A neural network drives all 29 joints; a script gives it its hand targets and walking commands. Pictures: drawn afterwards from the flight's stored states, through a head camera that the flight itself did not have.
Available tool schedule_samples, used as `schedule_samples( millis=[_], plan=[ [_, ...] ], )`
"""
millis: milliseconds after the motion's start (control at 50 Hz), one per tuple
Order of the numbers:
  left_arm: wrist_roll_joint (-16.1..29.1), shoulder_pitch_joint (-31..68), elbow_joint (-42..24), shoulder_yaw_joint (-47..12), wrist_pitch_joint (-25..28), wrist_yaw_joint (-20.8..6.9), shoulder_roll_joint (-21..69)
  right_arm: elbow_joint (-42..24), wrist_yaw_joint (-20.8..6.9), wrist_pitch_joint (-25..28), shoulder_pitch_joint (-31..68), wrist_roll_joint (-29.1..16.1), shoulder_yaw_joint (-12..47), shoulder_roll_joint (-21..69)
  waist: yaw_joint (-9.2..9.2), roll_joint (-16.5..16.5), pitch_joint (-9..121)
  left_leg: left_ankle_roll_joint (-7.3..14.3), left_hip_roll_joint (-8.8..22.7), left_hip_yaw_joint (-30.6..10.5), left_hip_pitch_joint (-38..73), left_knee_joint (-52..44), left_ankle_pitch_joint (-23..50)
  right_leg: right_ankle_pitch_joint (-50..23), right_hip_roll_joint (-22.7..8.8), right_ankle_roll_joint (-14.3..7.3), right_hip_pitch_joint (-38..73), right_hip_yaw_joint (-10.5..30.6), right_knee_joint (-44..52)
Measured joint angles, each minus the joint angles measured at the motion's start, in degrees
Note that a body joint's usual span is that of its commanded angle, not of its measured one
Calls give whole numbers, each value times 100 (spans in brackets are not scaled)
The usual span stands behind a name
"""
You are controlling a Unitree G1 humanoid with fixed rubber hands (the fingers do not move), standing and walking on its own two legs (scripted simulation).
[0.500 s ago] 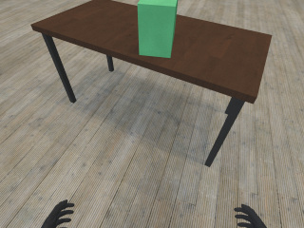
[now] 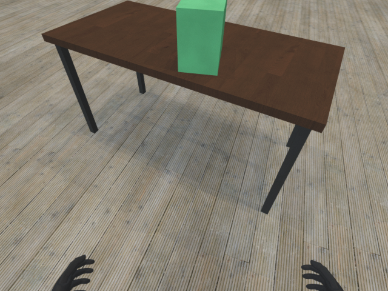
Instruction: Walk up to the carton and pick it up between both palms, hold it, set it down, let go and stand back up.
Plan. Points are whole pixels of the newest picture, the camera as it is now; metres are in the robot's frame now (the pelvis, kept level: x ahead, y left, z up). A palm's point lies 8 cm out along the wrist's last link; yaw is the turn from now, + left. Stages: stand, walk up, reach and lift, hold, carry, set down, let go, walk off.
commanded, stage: stand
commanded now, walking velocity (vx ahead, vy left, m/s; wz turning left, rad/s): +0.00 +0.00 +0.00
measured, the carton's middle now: (203, 30) +1.10 -0.03 +0.08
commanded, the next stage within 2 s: walk up in 1.54 s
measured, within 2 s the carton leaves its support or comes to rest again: neither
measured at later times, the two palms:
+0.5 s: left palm out of the picture +0.13 +0.27 -0.07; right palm out of the picture +0.13 -0.28 -0.06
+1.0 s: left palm out of the picture +0.13 +0.29 -0.06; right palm out of the picture +0.12 -0.28 -0.06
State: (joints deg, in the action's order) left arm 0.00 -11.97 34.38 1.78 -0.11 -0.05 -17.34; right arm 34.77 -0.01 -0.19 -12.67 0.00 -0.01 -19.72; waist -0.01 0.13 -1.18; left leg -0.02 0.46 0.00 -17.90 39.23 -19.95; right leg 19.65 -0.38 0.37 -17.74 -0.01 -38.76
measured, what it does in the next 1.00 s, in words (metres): stands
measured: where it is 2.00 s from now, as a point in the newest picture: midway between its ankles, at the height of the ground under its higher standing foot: outside the picture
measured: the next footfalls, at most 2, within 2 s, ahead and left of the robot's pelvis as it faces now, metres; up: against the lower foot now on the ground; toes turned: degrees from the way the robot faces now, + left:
none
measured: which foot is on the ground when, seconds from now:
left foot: down 0.00-1.00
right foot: down 0.00-1.00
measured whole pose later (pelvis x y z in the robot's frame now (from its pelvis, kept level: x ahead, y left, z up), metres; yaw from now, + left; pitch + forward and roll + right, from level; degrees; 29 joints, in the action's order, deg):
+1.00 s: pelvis -0.02 +0.01 +0.00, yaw +0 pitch -3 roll -1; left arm 0.0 -12.0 34.4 1.8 0.0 -0.5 -19.5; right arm 35.6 -0.2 -0.2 -12.7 0.0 0.0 -21.0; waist 0.0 0.2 -1.2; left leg 0.1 0.5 0.0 -17.9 38.2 -17.8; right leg 16.8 -0.4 0.7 -17.1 0.0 -36.4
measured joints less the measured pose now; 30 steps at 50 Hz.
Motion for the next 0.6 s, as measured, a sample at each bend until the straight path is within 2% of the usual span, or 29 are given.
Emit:
schedule_samples(
  millis=[600],
  plan=[
    [0, 0, 0, 0, 6, -37, -136, 7, -14, 0, 0, 0, 0, -99, 0, 2, 0, 0, 1, 0, 0, -12, 143, -169, 0, 3, 25, 0, 64]
  ],
)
